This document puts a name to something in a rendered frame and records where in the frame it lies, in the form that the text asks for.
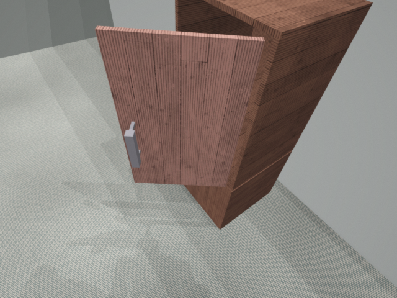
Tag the handle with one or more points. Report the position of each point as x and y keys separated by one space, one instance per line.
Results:
x=132 y=146

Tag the cupboard door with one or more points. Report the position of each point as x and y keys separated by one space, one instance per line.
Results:
x=187 y=93

